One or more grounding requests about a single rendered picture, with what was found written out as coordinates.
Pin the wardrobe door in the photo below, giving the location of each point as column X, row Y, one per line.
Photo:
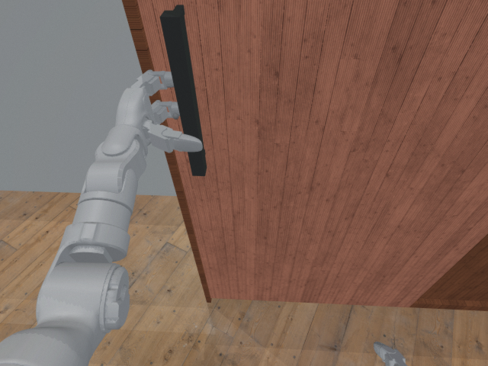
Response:
column 467, row 279
column 346, row 144

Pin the right robot hand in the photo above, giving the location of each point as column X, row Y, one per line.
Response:
column 389, row 356

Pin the robot left upper arm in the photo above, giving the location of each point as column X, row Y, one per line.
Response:
column 81, row 302

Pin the left robot hand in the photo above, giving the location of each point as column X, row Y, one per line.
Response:
column 134, row 109

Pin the handle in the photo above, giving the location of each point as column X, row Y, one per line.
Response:
column 176, row 42

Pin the robot left forearm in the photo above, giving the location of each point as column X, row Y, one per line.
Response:
column 98, row 232

